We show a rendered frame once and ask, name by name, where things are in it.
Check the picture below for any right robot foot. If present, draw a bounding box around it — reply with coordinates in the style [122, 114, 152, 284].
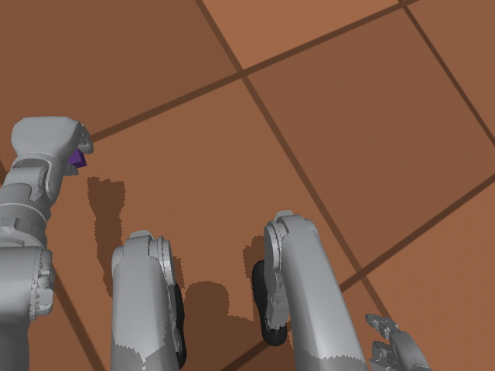
[252, 260, 287, 346]

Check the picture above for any right robot hand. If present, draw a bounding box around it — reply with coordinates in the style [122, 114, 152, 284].
[365, 314, 430, 371]

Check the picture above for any left robot arm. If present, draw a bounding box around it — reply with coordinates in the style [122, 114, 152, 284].
[0, 153, 64, 371]

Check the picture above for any left robot foot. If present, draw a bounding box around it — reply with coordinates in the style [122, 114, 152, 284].
[173, 283, 186, 369]

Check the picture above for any small box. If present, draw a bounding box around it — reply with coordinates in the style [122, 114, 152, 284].
[67, 148, 87, 168]

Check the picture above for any left robot hand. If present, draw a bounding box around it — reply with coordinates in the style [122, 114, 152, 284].
[11, 116, 94, 176]

